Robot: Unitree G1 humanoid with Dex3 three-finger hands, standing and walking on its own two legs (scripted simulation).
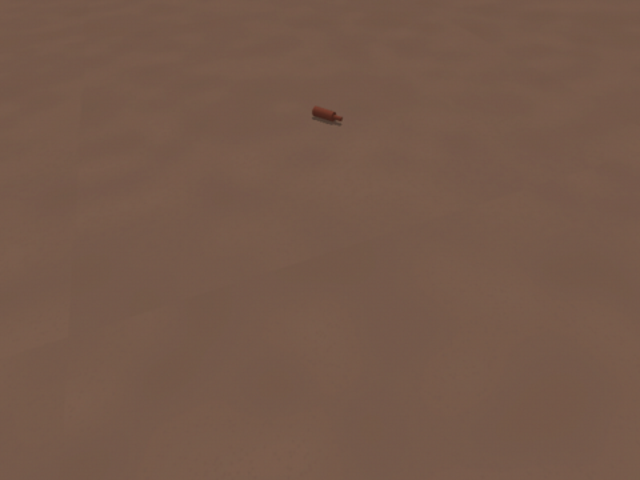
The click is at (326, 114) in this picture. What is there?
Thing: lying bottle
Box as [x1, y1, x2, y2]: [312, 106, 342, 121]
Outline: 312,110 313,115 332,121 334,119 341,120 342,118 337,116 335,112 316,106
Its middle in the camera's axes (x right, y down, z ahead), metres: +0.04 -0.74 +2.33
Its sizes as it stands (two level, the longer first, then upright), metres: 0.192 0.058 0.058
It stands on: the floor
